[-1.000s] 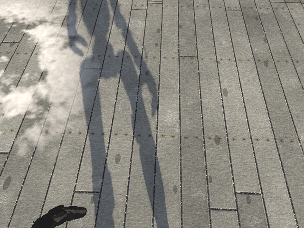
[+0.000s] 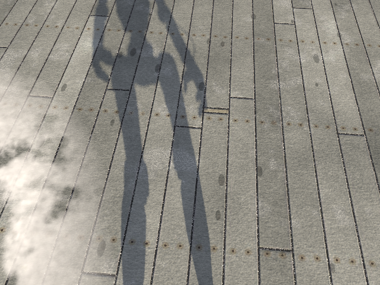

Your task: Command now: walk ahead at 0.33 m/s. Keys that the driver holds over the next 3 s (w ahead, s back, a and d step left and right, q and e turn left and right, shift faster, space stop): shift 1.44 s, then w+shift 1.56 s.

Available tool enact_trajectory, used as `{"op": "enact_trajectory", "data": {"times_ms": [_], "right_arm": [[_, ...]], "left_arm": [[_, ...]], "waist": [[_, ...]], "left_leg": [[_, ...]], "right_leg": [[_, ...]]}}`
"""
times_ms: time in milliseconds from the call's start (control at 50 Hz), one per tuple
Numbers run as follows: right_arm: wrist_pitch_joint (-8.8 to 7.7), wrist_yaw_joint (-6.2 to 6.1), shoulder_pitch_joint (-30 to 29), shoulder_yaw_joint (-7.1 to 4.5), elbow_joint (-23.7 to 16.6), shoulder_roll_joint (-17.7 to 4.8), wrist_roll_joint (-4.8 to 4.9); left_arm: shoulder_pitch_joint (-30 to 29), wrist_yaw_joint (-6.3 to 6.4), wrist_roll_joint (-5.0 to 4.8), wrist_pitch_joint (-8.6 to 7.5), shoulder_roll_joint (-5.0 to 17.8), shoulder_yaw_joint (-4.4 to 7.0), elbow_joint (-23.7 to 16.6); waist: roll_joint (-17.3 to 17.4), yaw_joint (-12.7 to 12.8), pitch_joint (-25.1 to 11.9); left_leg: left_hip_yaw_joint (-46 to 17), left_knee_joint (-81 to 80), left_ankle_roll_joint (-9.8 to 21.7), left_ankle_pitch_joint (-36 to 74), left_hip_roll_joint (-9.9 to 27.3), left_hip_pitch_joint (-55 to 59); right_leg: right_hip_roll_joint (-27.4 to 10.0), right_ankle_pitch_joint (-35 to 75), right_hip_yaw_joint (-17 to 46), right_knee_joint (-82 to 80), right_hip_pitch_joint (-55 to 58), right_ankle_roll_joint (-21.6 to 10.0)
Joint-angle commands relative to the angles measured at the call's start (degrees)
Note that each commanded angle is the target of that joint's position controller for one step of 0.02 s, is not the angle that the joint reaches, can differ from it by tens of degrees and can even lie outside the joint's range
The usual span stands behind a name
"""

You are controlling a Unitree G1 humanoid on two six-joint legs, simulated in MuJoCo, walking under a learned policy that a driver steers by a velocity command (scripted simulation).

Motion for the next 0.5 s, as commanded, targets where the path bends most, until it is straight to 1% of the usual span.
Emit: {"op": "enact_trajectory", "data": {"times_ms": [20, 40, 60, 80, 100, 120, 140, 180, 220, 240, 260, 280, 300, 320, 340, 360, 380, 400, 420, 440, 500], "right_arm": [[0.91, -0.86, 2.9, -1.88, -3.35, -5.97, -0.41], [1.68, -0.97, 4.56, -1.52, -3.2, -3.71, -0.48], [2.21, -1.23, 4.53, -1.3, -3.18, -2.49, -0.41], [2.49, -1.55, 3.29, -1.23, -3.75, -2.29, -0.43], [2.63, -1.8, 1.46, -1.14, -4.44, -2.35, -0.7], [2.66, -1.83, -0.16, -1.0, -4.64, -2.44, -1.1], [2.67, -1.75, -2.15, -0.96, -4.72, -2.66, -1.28], [2.81, -1.48, -5.78, -1.17, -5.08, -3.68, -1.15], [3.09, -1.36, -8.95, -1.5, -5.65, -4.87, -1.15], [3.15, -1.31, -10.06, -1.72, -5.86, -5.43, -1.32], [3.08, -1.23, -10.28, -1.93, -5.75, -5.69, -1.62], [2.95, -1.22, -9.78, -2.23, -5.25, -6.06, -2.08], [2.82, -1.36, -9.71, -2.67, -5.1, -7.61, -2.64], [2.81, -1.7, -10.48, -3.2, -5.37, -10.66, -2.89], [3.28, -1.87, -11.59, -2.79, -5.2, -9.23, -2.74], [3.6, -1.48, -11.63, -2.25, -4.87, -6.06, -2.31], [3.8, -1.11, -12.77, -2.11, -4.69, -5.16, -1.98], [3.87, -0.89, -14.0, -2.06, -4.91, -5.21, -1.88], [3.75, -0.83, -14.61, -2.14, -4.92, -5.53, -1.83], [3.57, -0.89, -14.57, -2.32, -4.56, -6.11, -1.73], [3.28, -1.23, -13.47, -2.37, -3.15, -5.54, -1.43]], "left_arm": [[4.2, 0.07, 0.6, -1.0, 4.78, 1.17, -0.33], [3.3, -0.15, 0.89, -1.03, 4.45, 1.08, 0.27], [2.35, -0.2, 1.07, -1.14, 4.35, 1.03, 0.83], [1.51, -0.01, 1.25, -1.17, 5.04, 1.2, 1.27], [0.84, 0.38, 1.25, -0.97, 5.91, 1.45, 1.61], [0.5, 0.84, 1.02, -0.56, 6.58, 1.72, 1.83], [1.4, 1.23, 0.77, -0.12, 7.11, 1.93, 2.32], [3.34, 1.64, 0.33, 0.72, 7.85, 2.15, 3.65], [3.99, 1.78, 0.17, 1.46, 7.64, 2.1, 4.83], [3.84, 1.86, 0.03, 1.8, 7.48, 2.07, 5.29], [3.2, 1.97, -0.29, 2.12, 7.18, 1.98, 5.6], [3.15, 2.12, -0.78, 2.33, 6.47, 1.77, 5.95], [5.51, 2.22, -0.78, 2.33, 5.22, 1.43, 6.79], [10.33, 2.29, 0.29, 2.04, 4.13, 1.3, 7.52], [15.73, 2.51, 0.5, 2.1, 2.07, 0.87, 9.08], [13.89, 2.99, 0.36, 2.82, 2.66, 0.83, 9.23], [11.07, 3.37, 0.14, 3.82, 3.85, 1.09, 8.78], [9.16, 3.73, 0.01, 4.81, 4.8, 1.4, 8.85], [8.37, 3.91, 0.13, 5.52, 5.32, 1.57, 8.93], [8.26, 3.96, 0.22, 5.91, 5.14, 1.55, 9.09], [8.13, 3.97, -0.04, 5.78, 4.75, 1.6, 10.11]], "waist": [[1.28, -0.66, -10.36], [-0.37, -2.22, -10.14], [-1.13, -3.11, -9.45], [-2.12, -3.67, -9.03], [-3.13, -3.84, -9.29], [-3.68, -3.51, -10.3], [-4.18, -2.5, -11.35], [-4.2, -0.79, -11.94], [-4.33, 0.11, -10.62], [-4.48, 0.16, -9.75], [-4.36, -0.43, -9.02], [-4.01, -1.02, -8.68], [-1.78, -0.6, -8.33], [3.61, 2.97, -9.41], [9.81, 5.58, -11.66], [9.82, 3.94, -11.75], [8.33, 3.48, -10.39], [6.63, 3.08, -8.98], [5.69, 2.88, -8.13], [5.48, 2.87, -8.12], [3.98, 2.19, -9.48]], "left_leg": [[0.24, 0.84, -0.87, 3.57, 6.3, -11.43], [0.15, -2.79, -1.05, 4.64, 7.22, -8.61], [0.54, -7.09, -1.21, 5.67, 7.76, -6.66], [1.32, -12.15, -1.36, 7.99, 7.64, -5.99], [2.06, -18.04, -1.49, 11.23, 7.58, -5.44], [2.78, -23.62, -1.44, 16.1, 7.39, -3.72], [3.54, -27.61, -1.48, 21.03, 6.71, -2.68], [3.73, -32.83, -1.47, 26.64, 6.0, -1.94], [3.26, -36.73, -0.98, 27.11, 5.9, -1.69], [3.24, -38.92, -0.53, 26.57, 5.76, -1.33], [3.66, -42.49, 0.15, 27.41, 5.38, 0.13], [4.25, -46.68, 1.05, 29.63, 4.74, 2.57], [2.4, -50.26, 2.24, 38.93, 6.48, 5.26], [-1.59, -48.2, 4.4, 53.76, 11.3, 9.61], [-5.01, -47.88, 9.11, 52.95, 14.7, 11.89], [-6.26, -49.32, 10.19, 43.27, 14.43, 9.39], [-5.77, -50.31, 8.92, 34.66, 12.59, 6.01], [-4.35, -50.54, 7.38, 30.43, 10.77, 3.62], [-3.21, -50.43, 6.3, 28.58, 9.72, 2.51], [-2.54, -50.16, 5.75, 28.81, 9.08, 2.36], [-1.07, -47.98, 5.71, 35.4, 8.14, 4.91]], "right_leg": [[-18.43, 43.16, 17.35, -11.48, 16.57, -12.26], [-17.65, 42.19, 14.94, -13.01, 12.45, -12.24], [-16.58, 42.28, 12.26, -14.13, 8.66, -11.84], [-15.3, 43.61, 9.72, -14.71, 6.82, -11.32], [-14.2, 44.38, 7.52, -14.71, 6.39, -10.6], [-12.75, 43.64, 5.26, -14.34, 6.59, -9.59], [-12.04, 42.07, 4.16, -14.23, 7.83, -8.92], [-12.37, 35.6, 4.26, -14.11, 10.48, -8.25], [-13.24, 27.23, 5.56, -13.59, 11.58, -7.73], [-13.61, 22.9, 6.36, -12.76, 11.7, -7.3], [-13.41, 18.33, 6.74, -11.1, 11.36, -6.44], [-12.12, 12.78, 6.94, -8.82, 10.96, -4.89], [-9.72, 6.17, 6.69, -6.08, 10.47, -2.23], [-5.57, -3.34, 4.91, -2.5, 7.94, 0.39], [-3.05, -14.05, 3.16, -1.37, 5.92, 2.72], [-3.26, -15.36, 3.09, -1.15, 7.77, 3.82], [-3.57, -13.71, 3.17, -2.32, 9.32, 4.08], [-3.78, -12.6, 3.08, -2.89, 10.31, 4.03], [-4.07, -11.97, 3.21, -3.47, 10.68, 3.78], [-4.4, -11.27, 3.44, -3.77, 11.39, 3.64], [-5.0, -7.96, 3.72, -3.85, 12.44, 3.72]]}}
